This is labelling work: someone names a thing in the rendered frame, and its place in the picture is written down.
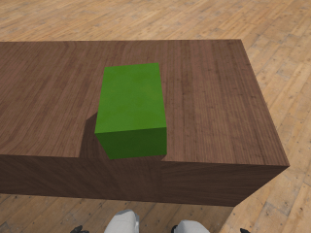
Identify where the pedestal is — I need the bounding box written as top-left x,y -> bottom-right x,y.
0,39 -> 291,207

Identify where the right robot thigh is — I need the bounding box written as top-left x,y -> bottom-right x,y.
174,220 -> 210,233

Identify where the robot thigh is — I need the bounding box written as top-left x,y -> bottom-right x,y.
174,220 -> 210,233
104,210 -> 140,233

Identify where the left robot thigh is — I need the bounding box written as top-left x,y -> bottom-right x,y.
104,210 -> 140,233

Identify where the carton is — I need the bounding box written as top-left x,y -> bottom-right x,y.
94,62 -> 167,159

